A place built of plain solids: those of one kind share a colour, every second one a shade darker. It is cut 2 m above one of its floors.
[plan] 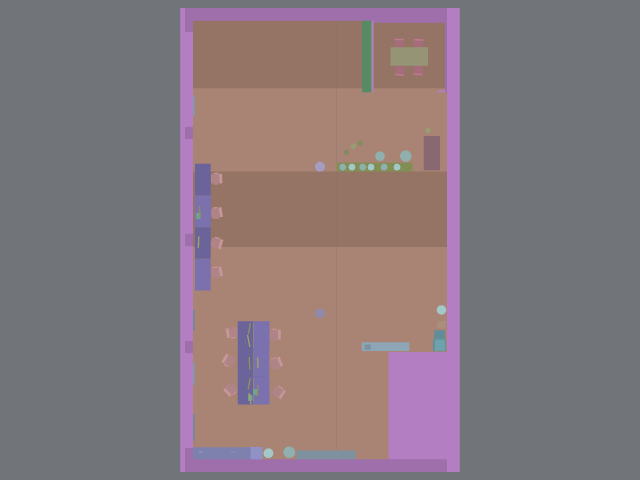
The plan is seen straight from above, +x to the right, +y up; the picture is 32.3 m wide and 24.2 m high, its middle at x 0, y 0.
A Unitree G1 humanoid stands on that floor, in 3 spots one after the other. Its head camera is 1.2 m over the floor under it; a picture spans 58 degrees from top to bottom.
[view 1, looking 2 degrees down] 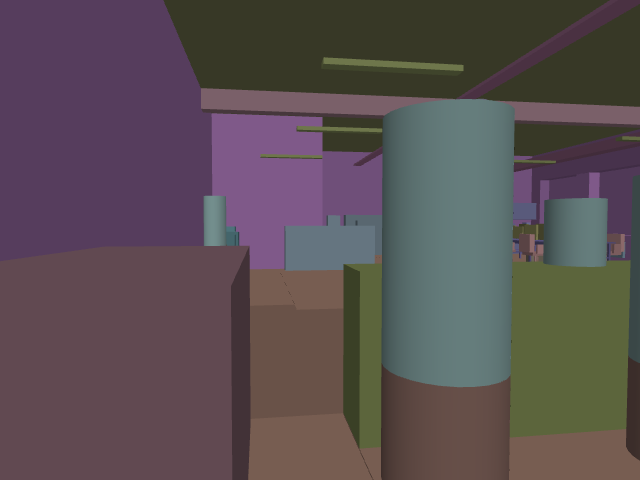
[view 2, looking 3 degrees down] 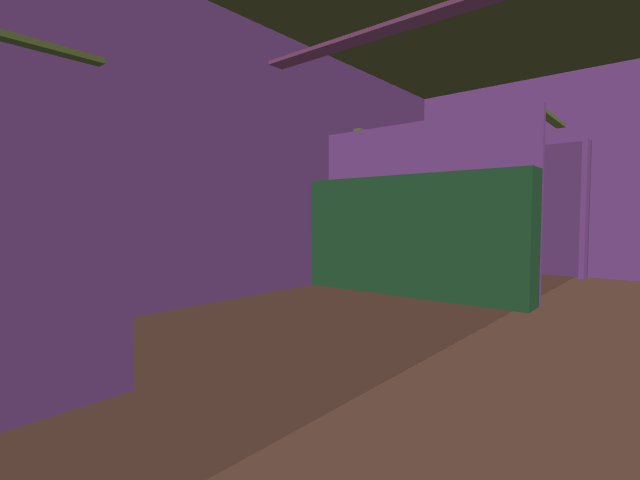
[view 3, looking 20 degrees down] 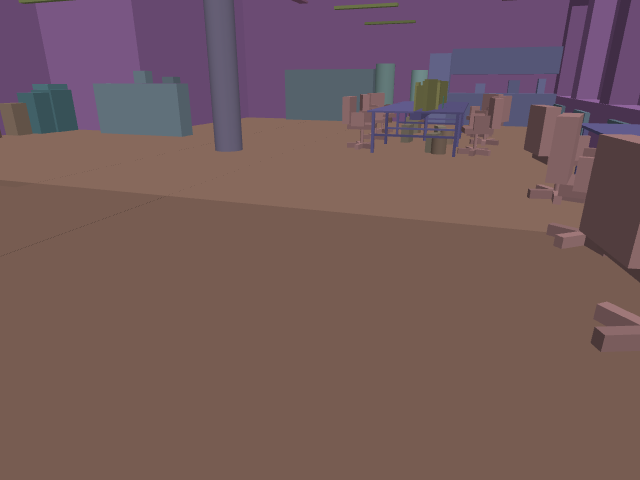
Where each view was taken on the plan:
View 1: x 5.17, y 6.12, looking -98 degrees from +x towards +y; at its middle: store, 11.40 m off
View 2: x -3.65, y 6.01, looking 40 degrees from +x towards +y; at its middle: lockers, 7.54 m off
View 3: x -4.33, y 3.58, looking -71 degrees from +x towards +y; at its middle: floor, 3.51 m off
